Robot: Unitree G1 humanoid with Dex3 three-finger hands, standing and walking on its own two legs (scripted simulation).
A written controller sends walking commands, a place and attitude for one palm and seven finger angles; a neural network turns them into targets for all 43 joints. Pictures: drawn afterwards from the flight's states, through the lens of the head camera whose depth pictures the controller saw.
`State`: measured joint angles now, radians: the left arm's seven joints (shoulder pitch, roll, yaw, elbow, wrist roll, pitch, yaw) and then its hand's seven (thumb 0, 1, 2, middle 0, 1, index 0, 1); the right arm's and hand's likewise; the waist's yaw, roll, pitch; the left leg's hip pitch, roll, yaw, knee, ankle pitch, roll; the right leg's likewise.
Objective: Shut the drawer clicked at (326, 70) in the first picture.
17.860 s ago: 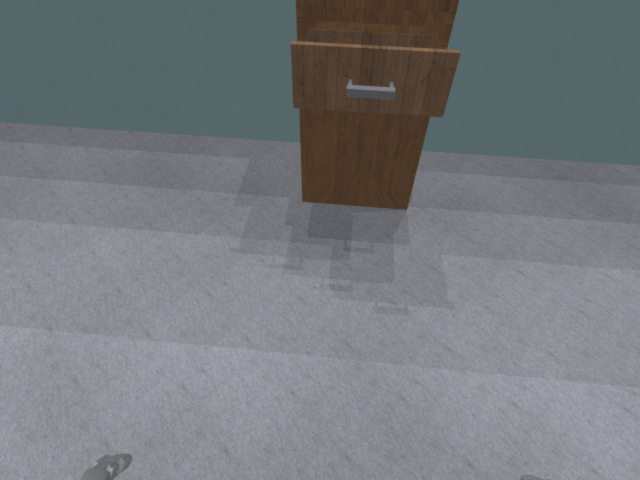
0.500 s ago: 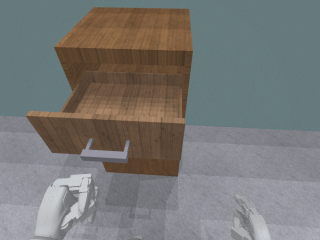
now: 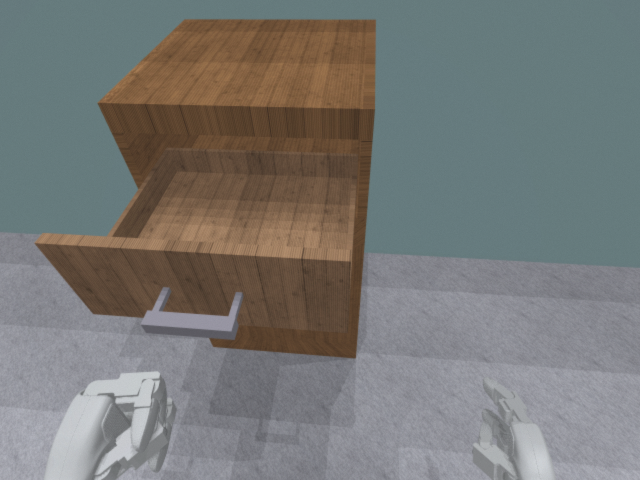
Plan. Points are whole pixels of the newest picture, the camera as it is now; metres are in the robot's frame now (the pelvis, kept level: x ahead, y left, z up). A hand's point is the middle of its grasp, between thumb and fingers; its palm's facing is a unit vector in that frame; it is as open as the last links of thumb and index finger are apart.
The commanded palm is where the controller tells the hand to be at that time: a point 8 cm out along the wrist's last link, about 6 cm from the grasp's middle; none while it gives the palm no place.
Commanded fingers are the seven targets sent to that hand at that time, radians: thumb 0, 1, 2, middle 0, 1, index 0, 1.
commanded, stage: bring the fist close to the handle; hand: left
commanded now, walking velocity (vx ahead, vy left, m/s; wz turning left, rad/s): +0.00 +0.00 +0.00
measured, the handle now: (195, 311) +0.35 +0.21 +0.01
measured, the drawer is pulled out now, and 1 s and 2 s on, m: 0.28 0.28 0.25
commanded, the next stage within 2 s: push the drawer shut in 1.28 s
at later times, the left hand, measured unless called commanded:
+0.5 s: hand (176, 409) +0.19 +0.18 +0.05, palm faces -0.06 -1.00 -0.04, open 3.3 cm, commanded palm +0.18 +0.23 +0.05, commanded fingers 0.00 0.90 0.90 -1.40 -1.60 -1.40 -1.60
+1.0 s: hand (206, 383) +0.24 +0.17 +0.00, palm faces -0.07 -1.00 -0.03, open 3.3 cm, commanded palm +0.22 +0.22 +0.01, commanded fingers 0.00 0.90 0.90 -1.40 -1.60 -1.40 -1.60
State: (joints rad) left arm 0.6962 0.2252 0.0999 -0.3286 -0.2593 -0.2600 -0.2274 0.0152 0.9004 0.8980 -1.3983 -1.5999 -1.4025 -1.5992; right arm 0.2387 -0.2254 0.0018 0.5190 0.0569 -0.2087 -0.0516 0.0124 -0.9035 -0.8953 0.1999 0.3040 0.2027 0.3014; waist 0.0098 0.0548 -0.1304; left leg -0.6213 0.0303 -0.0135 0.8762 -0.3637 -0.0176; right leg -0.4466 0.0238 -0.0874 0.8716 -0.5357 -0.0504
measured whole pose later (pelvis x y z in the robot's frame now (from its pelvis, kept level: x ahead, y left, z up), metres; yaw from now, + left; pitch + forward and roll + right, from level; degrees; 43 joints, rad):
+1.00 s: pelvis -0.02 +0.03 -0.05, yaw -2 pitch +16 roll -3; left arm 0.27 0.19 0.04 0.01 -0.18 -0.39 -0.11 0.02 0.90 0.90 -1.40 -1.60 -1.40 -1.60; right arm 0.22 -0.24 0.02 0.51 0.01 -0.10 -0.02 0.01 -0.90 -0.89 0.20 0.30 0.21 0.30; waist -0.04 0.04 -0.14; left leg -0.99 0.04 0.00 1.15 -0.44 0.02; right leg -0.81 0.02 -0.07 1.14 -0.61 -0.02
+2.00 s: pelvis -0.02 +0.01 -0.04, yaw -1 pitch +16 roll -2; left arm -0.02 0.24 0.12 0.29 -0.21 -0.39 -0.16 -0.05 0.79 0.91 -1.40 -1.60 -1.40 -1.60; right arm 0.21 -0.26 0.02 0.59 0.02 -0.07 -0.04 0.01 -0.90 -0.89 0.20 0.30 0.20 0.30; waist -0.04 0.04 -0.14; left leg -0.99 0.05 -0.02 1.13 -0.42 -0.01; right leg -0.81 0.03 -0.09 1.13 -0.60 -0.05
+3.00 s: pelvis -0.03 +0.02 -0.05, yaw -3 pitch +19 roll -3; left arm -0.60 0.31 0.22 0.89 -0.12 -0.44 -0.12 -0.01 0.79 0.91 -1.40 -1.60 -1.40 -1.60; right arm 0.28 -0.25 0.02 0.65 0.00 0.02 -0.01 0.00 -0.90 -0.89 0.20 0.30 0.20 0.30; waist -0.10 0.03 -0.13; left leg -1.06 0.05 -0.01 1.13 -0.40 0.01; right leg -0.89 0.04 -0.07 1.13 -0.57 -0.03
